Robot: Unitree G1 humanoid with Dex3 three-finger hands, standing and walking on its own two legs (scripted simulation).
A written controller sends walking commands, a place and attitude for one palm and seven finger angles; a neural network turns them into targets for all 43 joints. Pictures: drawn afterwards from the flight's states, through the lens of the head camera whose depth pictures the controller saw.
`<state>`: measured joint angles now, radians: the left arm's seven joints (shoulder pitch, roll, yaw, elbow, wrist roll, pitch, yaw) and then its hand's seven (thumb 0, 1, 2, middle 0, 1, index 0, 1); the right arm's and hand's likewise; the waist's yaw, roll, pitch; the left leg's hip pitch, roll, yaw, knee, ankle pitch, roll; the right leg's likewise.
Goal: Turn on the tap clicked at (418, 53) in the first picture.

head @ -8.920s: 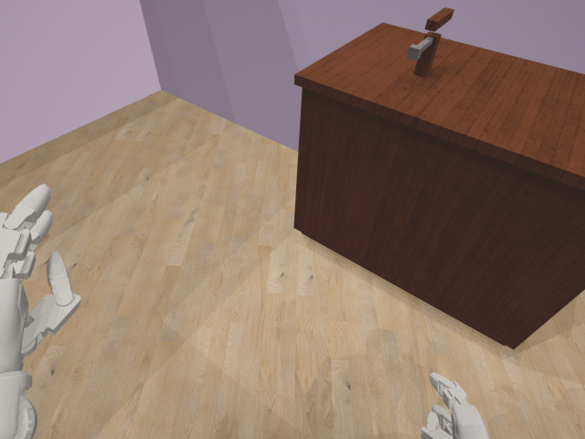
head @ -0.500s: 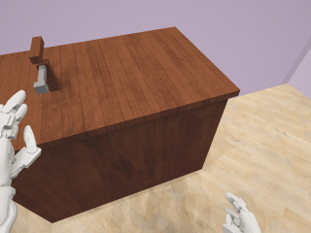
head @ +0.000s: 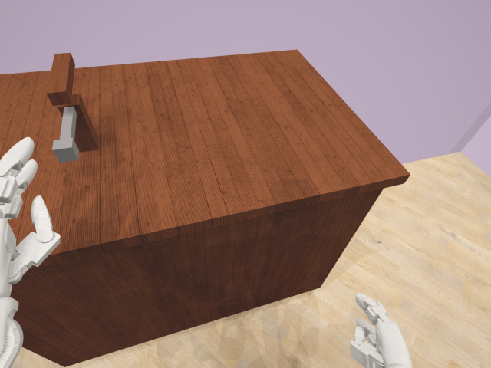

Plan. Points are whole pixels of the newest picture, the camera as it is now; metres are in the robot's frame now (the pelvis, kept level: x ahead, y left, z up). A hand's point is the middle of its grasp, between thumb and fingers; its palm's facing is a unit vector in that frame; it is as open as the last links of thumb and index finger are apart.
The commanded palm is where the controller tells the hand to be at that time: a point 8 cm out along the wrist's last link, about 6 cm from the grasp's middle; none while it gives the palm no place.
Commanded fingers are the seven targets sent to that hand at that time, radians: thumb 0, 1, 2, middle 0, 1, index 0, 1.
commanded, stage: shuffle to correct the standing spot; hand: left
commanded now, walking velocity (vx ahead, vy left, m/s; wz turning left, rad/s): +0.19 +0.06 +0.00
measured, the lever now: (66, 150) +0.40 +0.33 +0.13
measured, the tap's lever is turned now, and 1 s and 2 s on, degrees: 0 0 0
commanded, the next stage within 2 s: come to a stop and stand still in 0.34 s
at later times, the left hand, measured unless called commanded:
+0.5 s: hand (47, 185) +0.28 +0.27 +0.19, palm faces +0.35 -0.84 -0.41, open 7.4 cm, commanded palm +0.22 +0.32 +0.19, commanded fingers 0.00 0.90 0.90 -0.20 -0.30 -0.20 -0.30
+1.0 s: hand (34, 175) +0.29 +0.30 +0.19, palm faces +0.44 -0.83 -0.35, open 7.4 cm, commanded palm +0.24 +0.32 +0.19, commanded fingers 0.00 0.90 0.90 -0.20 -0.30 -0.20 -0.30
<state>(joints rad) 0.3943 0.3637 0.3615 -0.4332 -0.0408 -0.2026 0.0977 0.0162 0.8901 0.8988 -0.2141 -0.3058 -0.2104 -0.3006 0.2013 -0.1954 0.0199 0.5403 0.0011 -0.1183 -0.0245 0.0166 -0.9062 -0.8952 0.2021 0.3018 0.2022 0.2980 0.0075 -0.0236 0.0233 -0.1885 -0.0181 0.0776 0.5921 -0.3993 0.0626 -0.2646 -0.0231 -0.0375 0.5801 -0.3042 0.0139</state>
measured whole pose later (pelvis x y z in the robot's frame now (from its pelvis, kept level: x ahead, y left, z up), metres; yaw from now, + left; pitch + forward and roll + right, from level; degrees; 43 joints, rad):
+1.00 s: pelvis +0.08 +0.05 +0.01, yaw -1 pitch -2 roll -1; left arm 0.42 0.38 0.37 -0.49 -0.04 -0.17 0.16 0.02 0.89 0.90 -0.22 -0.31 -0.21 -0.30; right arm 0.17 -0.19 0.02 0.55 0.00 -0.10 -0.06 0.02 -0.91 -0.90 0.20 0.30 0.20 0.30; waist 0.03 -0.03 0.04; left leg -0.20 -0.02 0.03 0.48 -0.26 0.04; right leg -0.24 -0.01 -0.07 0.43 -0.16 -0.01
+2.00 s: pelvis +0.09 +0.07 +0.01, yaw -2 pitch -2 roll -1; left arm 0.38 0.37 0.36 -0.48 -0.04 -0.22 0.09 0.02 0.89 0.90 -0.21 -0.31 -0.21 -0.30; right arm 0.16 -0.17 0.03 0.54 0.01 -0.14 -0.01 0.02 -0.91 -0.90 0.20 0.30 0.20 0.30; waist 0.05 -0.05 0.09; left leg -0.18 -0.05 0.05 0.47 -0.27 0.07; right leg -0.22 -0.03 -0.05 0.42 -0.16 0.03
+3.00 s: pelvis +0.03 +0.04 +0.00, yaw -2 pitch -5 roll +1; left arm 0.18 0.37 0.42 -0.26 -0.04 -0.25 0.09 0.02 0.89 0.90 -0.21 -0.31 -0.21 -0.30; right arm 0.23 -0.18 0.05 0.59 0.01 -0.18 0.03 0.02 -0.91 -0.89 0.20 0.30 0.20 0.30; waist 0.05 0.01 0.07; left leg -0.15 -0.04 0.04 0.57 -0.34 0.04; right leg -0.31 0.00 -0.03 0.54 -0.15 -0.03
